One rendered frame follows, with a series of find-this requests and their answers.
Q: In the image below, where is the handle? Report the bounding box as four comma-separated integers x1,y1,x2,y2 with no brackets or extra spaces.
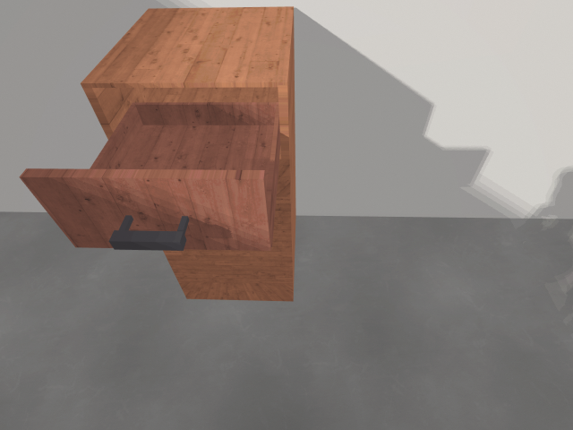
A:
109,215,189,251

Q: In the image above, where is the drawer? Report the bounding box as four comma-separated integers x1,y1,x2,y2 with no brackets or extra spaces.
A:
20,102,280,251

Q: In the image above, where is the cabinet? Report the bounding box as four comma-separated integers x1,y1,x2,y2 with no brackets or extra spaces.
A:
81,6,296,301

